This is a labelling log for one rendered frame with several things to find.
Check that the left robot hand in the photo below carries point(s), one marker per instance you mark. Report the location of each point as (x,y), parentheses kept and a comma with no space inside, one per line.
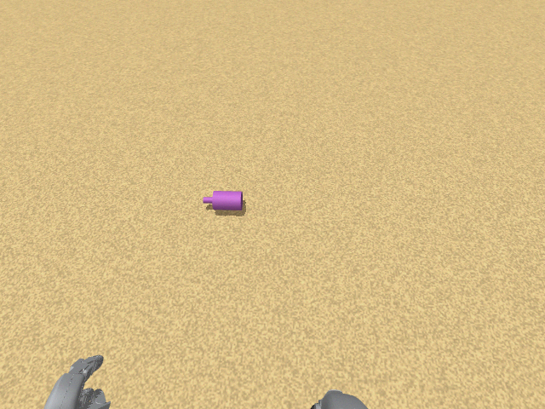
(68,392)

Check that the bottle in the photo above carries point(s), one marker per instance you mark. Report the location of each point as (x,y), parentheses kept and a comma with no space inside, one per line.
(225,200)

